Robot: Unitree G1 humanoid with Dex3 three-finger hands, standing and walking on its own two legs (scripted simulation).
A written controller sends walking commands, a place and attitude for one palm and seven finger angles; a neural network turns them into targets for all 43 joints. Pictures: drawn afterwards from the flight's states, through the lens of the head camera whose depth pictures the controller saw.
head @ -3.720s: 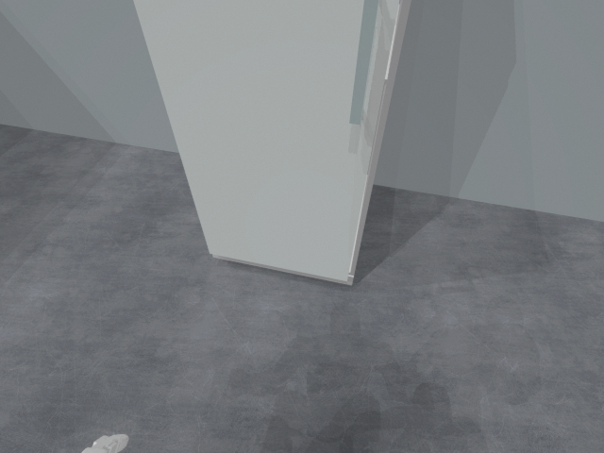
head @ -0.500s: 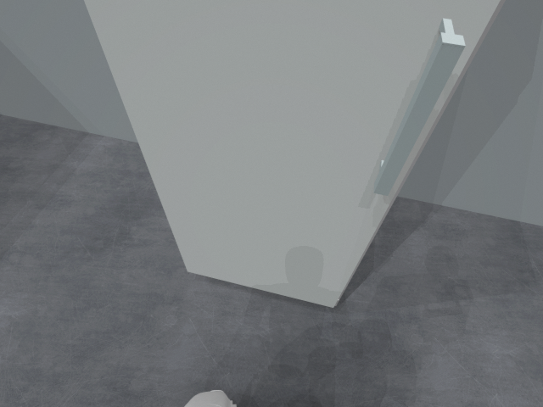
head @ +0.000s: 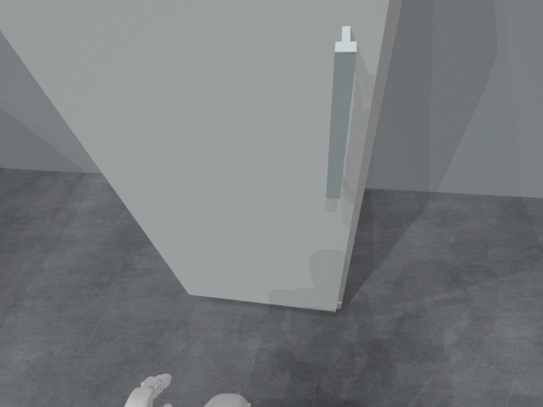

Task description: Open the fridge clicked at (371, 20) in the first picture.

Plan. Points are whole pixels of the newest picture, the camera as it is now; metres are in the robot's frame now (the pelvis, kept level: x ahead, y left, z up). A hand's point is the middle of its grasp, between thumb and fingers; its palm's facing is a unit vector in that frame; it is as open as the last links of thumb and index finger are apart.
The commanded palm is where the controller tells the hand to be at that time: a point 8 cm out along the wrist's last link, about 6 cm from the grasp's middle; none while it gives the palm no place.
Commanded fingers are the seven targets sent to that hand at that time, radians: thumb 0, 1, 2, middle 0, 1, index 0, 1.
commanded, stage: come to a stop and stand still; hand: right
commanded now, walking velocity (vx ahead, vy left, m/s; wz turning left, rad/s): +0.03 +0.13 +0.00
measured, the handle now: (338, 125) +0.47 -0.09 +0.16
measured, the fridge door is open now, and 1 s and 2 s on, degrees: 0 0 0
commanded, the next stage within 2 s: look again from close up in 1.12 s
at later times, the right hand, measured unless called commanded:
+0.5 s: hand out of the picture -0.11 -0.13 -0.17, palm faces +0.03 +0.98 -0.19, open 7.4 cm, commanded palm none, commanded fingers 0.00 -0.90 -0.90 0.20 0.30 0.20 0.30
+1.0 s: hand out of the picture -0.13 -0.14 -0.18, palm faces +0.02 +0.99 -0.16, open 7.4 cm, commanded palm none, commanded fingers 0.00 -0.90 -0.90 0.20 0.30 0.20 0.30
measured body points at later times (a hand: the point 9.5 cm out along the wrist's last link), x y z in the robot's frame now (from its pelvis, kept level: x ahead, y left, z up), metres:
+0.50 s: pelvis -0.07 +0.03 +0.01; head -0.09 +0.03 +0.46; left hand -0.12 +0.26 -0.16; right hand -0.11 -0.19 -0.16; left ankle -0.10 +0.14 -0.74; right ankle -0.01 -0.07 -0.72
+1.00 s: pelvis -0.11 +0.02 +0.00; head -0.11 +0.02 +0.45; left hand -0.13 +0.22 -0.16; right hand -0.13 -0.19 -0.16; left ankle -0.10 +0.14 -0.74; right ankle -0.09 -0.10 -0.74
